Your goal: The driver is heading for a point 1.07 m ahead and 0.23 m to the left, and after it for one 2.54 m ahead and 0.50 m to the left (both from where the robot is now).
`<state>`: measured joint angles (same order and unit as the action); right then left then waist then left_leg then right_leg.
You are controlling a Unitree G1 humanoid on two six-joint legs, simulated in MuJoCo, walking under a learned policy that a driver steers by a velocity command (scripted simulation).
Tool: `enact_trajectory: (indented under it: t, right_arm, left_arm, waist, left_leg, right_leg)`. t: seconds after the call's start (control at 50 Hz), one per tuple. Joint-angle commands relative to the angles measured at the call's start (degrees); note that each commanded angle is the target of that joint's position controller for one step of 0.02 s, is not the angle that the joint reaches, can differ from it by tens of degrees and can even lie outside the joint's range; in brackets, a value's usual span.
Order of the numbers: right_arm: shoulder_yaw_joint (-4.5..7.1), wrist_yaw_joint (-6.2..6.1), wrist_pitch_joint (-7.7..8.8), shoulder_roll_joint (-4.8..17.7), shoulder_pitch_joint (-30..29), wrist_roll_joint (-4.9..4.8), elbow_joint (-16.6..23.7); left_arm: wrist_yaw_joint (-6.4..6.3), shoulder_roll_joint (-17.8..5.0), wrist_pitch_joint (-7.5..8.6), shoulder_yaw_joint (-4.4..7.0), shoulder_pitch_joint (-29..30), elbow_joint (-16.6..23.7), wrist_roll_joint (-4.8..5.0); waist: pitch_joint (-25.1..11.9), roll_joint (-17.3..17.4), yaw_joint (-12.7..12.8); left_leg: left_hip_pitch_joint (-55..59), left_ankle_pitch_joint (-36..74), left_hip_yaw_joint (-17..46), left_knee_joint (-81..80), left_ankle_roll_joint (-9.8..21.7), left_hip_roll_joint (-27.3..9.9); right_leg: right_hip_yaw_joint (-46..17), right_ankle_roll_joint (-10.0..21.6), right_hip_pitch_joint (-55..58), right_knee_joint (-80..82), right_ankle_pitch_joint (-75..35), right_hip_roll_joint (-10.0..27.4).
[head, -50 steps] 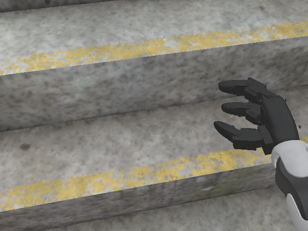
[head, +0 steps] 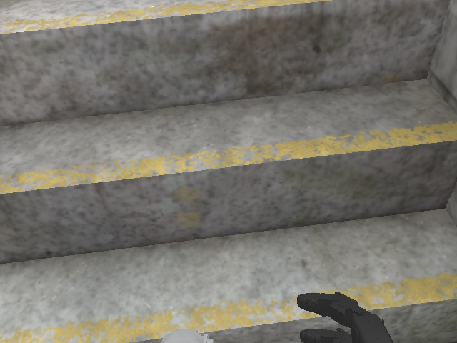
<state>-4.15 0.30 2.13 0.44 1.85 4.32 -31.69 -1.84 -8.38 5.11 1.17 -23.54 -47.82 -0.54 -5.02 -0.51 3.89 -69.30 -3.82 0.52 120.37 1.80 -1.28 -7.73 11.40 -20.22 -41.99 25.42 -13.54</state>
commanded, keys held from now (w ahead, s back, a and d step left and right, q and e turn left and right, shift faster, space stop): w+e+shift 0.04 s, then w+q+shift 0.96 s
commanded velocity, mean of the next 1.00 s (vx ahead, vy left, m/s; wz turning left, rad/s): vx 0.84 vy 0.05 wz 0.49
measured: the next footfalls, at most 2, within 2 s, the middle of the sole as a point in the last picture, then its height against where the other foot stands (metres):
left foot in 0.30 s outside the picture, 0.21 m higher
right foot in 0.68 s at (393, 298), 0.21 m higher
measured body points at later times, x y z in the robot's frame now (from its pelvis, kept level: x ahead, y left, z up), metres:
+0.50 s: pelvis +0.27 -0.05 +0.20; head +0.27 -0.10 +0.64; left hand +0.56 +0.10 +0.23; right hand +0.26 -0.32 +0.03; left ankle +0.25 -0.04 -0.50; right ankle +0.32 -0.21 -0.20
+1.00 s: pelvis +0.54 -0.07 +0.45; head +0.57 -0.08 +0.90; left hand +0.51 +0.24 +0.34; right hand +0.88 -0.23 +0.43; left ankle +0.54 +0.07 +0.06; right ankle +0.45 -0.25 -0.28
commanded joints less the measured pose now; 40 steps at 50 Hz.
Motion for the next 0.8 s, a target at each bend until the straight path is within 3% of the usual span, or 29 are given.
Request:
enact_trajectory:
  t: [0.02,0.1,0.14,0.16,0.18,0.2,0.22,0.24,0.26,0.28,0.3,0.32,0.34,0.36,0.38,0.4,0.42,0.48,0.54,0.56,0.62,0.64,0.66,0.68,0.7,0.72,0.74,0.76,0.8]
  right_arm:
    - [1.23,0.19,1.42,1.7,-5.2,0.04,4.4]
    - [-0.58,-1.00,-0.24,-0.7,-21.0,-0.35,7.9]
    - [-0.86,-1.94,-2.42,-2.3,-17.0,-1.66,5.5]
    - [-0.01,-2.63,-4.27,-1.0,-15.2,-1.74,4.1]
    - [0.54,-2.10,-5.61,0.2,-11.3,0.19,4.0]
    - [0.78,-1.18,-5.89,1.8,-5.7,-1.24,3.4]
    - [0.82,-0.13,-5.75,3.7,-0.8,-4.42,0.8]
    - [1.69,0.43,-5.25,9.4,5.8,-5.78,-0.7]
    - [4.04,0.38,-6.12,15.0,12.4,-6.50,-3.2]
    - [6.66,-0.46,-6.96,21.5,27.0,-6.92,-7.5]
    - [9.37,-1.93,-7.36,25.8,36.7,-7.32,-12.2]
    - [10.23,-1.99,-8.52,24.7,19.3,-6.29,-11.3]
    - [8.59,-4.06,-7.32,19.2,14.0,-4.44,-8.9]
    - [7.72,-6.13,-6.32,12.6,11.5,-1.37,-10.4]
    - [6.81,-6.11,-5.74,8.4,12.9,-0.80,-13.3]
    - [7.42,-5.55,-3.46,10.6,10.8,0.40,-13.5]
    - [7.37,-4.91,-1.00,11.6,9.1,0.67,-13.6]
    - [7.15,-1.56,4.27,14.7,10.1,-3.91,-16.1]
    - [8.11,-2.26,6.46,17.6,23.3,-2.27,-18.4]
    - [8.42,-3.01,5.99,16.8,26.7,-1.15,-18.3]
    - [10.66,-4.34,3.39,17.4,28.0,-2.09,-18.9]
    - [11.74,-3.78,1.53,19.1,19.5,-2.40,-15.9]
    - [13.10,-2.86,1.94,20.2,23.8,-4.36,-15.6]
    - [15.73,-0.64,4.25,29.9,15.8,-3.67,-13.4]
    - [14.76,2.04,7.99,27.0,10.1,-4.35,-9.6]
    - [12.34,4.04,9.83,16.5,2.6,-5.16,-5.6]
    - [10.26,2.76,9.45,9.2,4.1,-2.48,-1.8]
    - [9.93,2.75,7.83,9.2,5.5,-1.04,-2.4]
    - [9.28,2.57,3.20,9.9,5.2,1.67,-3.8]
  left_arm:
    - [-0.49,-8.9,1.43,3.03,-3.3,1.3,0.16]
    - [-0.04,-4.4,2.25,2.00,-10.6,-3.4,1.00]
    - [-1.94,-3.4,1.36,1.91,-15.7,-7.0,1.78]
    - [-3.17,-6.1,2.25,3.07,-23.0,-8.7,0.53]
    - [-5.32,-10.6,1.28,4.15,-23.3,-8.8,-0.40]
    - [-7.30,-13.0,0.60,4.95,-17.4,-6.7,-0.24]
    - [-8.69,-10.7,0.20,4.11,-7.2,-2.9,2.23]
    - [-10.07,-11.2,-0.07,4.17,4.9,0.9,3.56]
    - [-11.47,-12.9,0.68,4.70,6.6,2.5,3.88]
    - [-11.08,-15.9,2.99,5.39,10.0,3.2,4.66]
    - [-8.42,-20.2,4.33,7.53,14.5,4.8,6.48]
    - [-4.31,-13.0,4.05,7.46,26.3,10.5,2.59]
    - [-1.79,-5.9,3.62,5.44,27.1,19.2,-2.01]
    - [0.07,3.1,3.57,0.85,23.6,21.5,-4.91]
    - [1.09,4.4,3.30,-1.18,22.1,22.3,-6.89]
    - [0.65,4.7,2.86,-2.28,16.3,21.6,-7.09]
    - [0.37,5.7,1.90,-3.24,12.3,18.7,-5.25]
    - [-0.77,3.5,-1.58,-4.25,25.7,23.4,-2.01]
    - [-4.11,3.8,-1.88,-4.22,33.0,28.0,-2.27]
    - [-3.53,3.8,-1.14,-4.46,37.7,29.8,-2.09]
    - [-1.92,6.2,-0.50,-7.29,47.1,34.8,-1.89]
    - [-1.61,3.6,-1.07,-6.74,41.0,32.9,1.42]
    - [-3.10,0.8,-1.94,-3.75,38.3,31.0,3.63]
    - [-4.54,-6.2,-2.89,0.50,16.6,26.4,3.49]
    - [-3.30,-16.1,-1.33,3.80,2.5,21.7,0.55]
    - [-4.05,-20.7,-1.37,5.96,-1.4,17.9,0.22]
    - [-3.50,-15.3,-0.58,5.14,10.3,18.4,-0.85]
    - [-3.66,-11.0,-0.65,3.85,19.9,17.0,-0.48]
    - [-3.65,-2.0,-0.81,0.85,22.7,9.4,-0.95]
  waist:
    - [10.4,-0.8,-0.3]
    - [12.5,-2.8,7.0]
    - [7.2,-7.6,6.8]
    - [7.8,2.2,8.2]
    - [2.0,1.0,3.4]
    - [-4.1,-0.2,-2.1]
    - [-6.5,-0.2,-7.3]
    - [-7.1,-0.5,-14.3]
    - [-8.3,-2.1,-15.7]
    - [-13.5,-9.1,-20.8]
    - [-17.0,5.1,-27.6]
    - [-5.6,25.9,-24.9]
    - [-5.9,13.3,-15.7]
    - [-3.2,1.4,-9.4]
    - [4.0,-11.8,-4.0]
    - [8.3,-22.0,0.4]
    - [12.8,-23.8,2.4]
    - [14.9,-12.6,1.8]
    - [10.2,4.6,-7.4]
    - [9.5,6.2,-9.8]
    - [2.2,2.8,-9.6]
    - [-0.5,3.3,-5.5]
    - [-9.1,6.0,-6.1]
    - [-22.8,13.6,6.9]
    - [-36.0,-7.3,12.0]
    - [-35.4,-27.5,13.3]
    - [-28.4,-22.5,5.4]
    - [-21.8,-15.8,-1.6]
    - [-2.5,-0.1,-7.1]
  left_leg:
    - [-20.3,-4.1,0.4,12.9,-0.5,0.7]
    - [-22.6,-9.2,-9.8,-4.5,0.0,1.7]
    - [-16.4,-12.3,-15.2,-3.4,2.1,2.3]
    - [-22.5,-12.6,-15.8,2.6,3.2,2.1]
    - [-20.5,-18.7,-15.6,5.4,4.7,3.3]
    - [-10.0,-20.8,-12.7,-1.8,6.4,3.3]
    - [12.1,-22.2,-16.2,-20.3,8.2,6.2]
    - [32.5,-22.6,-21.7,-38.2,8.0,11.4]
    - [46.1,-23.7,-22.4,-47.1,7.6,13.7]
    - [57.0,-24.4,-15.8,-54.2,11.4,12.4]
    - [62.2,-14.0,-4.0,-75.1,17.9,6.5]
    - [56.9,-2.6,13.3,-87.8,27.9,4.2]
    - [64.8,-2.4,40.2,-90.8,33.5,-5.0]
    - [57.4,-37.2,51.6,-97.4,27.5,-7.8]
    - [48.1,-40.2,45.3,-100.3,20.5,-5.8]
    - [41.4,-31.5,39.1,-101.2,16.7,-5.0]
    - [35.5,-24.4,32.4,-99.1,12.5,-3.1]
    - [23.2,-19.4,17.2,-99.1,12.8,1.8]
    - [47.4,-1.0,25.3,-101.0,19.5,-1.5]
    - [55.8,5.9,24.8,-99.7,18.5,-3.2]
    - [55.3,27.5,15.3,-101.2,13.5,2.8]
    - [40.3,46.1,10.4,-104.8,13.9,5.5]
    - [35.5,66.1,19.8,-99.1,13.3,4.4]
    - [49.1,89.8,17.3,-80.9,12.8,0.0]
    - [43.4,65.2,15.6,-56.7,9.5,2.1]
    - [22.9,2.3,16.1,-33.2,4.6,12.1]
    - [11.1,2.6,18.6,-12.0,3.1,10.6]
    - [6.4,4.9,14.1,-4.0,3.5,8.5]
    - [0.3,3.9,9.6,0.6,5.0,4.4]
  right_leg:
    - [-30.2,-0.3,6.1,20.7,9.5,14.3]
    - [-21.6,-0.6,12.4,32.7,-4.5,16.0]
    - [-12.6,1.7,20.7,39.6,-37.1,19.5]
    - [-10.5,-6.7,31.8,31.1,-74.6,24.2]
    - [-4.6,-15.7,41.3,23.5,-111.4,27.1]
    - [0.3,-18.9,40.2,21.5,-118.2,27.5]
    - [8.6,-21.4,27.7,24.3,-126.6,24.5]
    - [10.1,-23.6,16.1,26.9,-145.1,22.9]
    - [7.9,-25.8,12.1,21.1,-150.0,22.9]
    - [6.4,-22.9,11.6,5.5,-157.1,24.4]
    - [6.9,-21.7,12.3,-33.6,-109.5,17.6]
    - [4.8,-23.0,-8.7,-73.0,-9.0,2.4]
    - [-9.3,-16.4,-43.0,-102.8,-0.5,-1.5]
    - [-11.8,-9.8,-49.0,-106.6,-9.9,3.6]
    - [-6.0,-7.1,-49.2,-101.4,-17.7,7.6]
    - [-5.3,-7.5,-46.5,-97.4,-20.9,8.7]
    - [-3.1,-8.1,-46.8,-94.6,-23.6,9.6]
    - [6.3,-9.0,-43.4,-79.7,-26.3,15.8]
    - [7.3,-8.9,-59.3,-97.9,-7.5,16.8]
    - [5.7,-8.1,-65.5,-99.9,1.2,17.2]
    - [11.0,-6.9,-43.2,-60.4,7.5,17.3]
    - [18.5,-8.6,-13.8,-32.1,12.1,12.3]
    - [14.8,-8.5,7.1,-25.8,16.8,9.0]
    - [8.6,-8.4,13.5,-19.4,15.4,12.5]
    - [-17.4,-3.9,28.2,-7.2,28.4,23.2]
    - [-49.6,-1.6,38.6,18.3,25.2,35.3]
    - [-53.6,-5.6,34.0,20.8,23.2,38.5]
    - [-43.3,-3.6,27.3,16.0,28.5,37.4]
    - [-8.8,-3.4,13.5,2.3,-0.9,31.0]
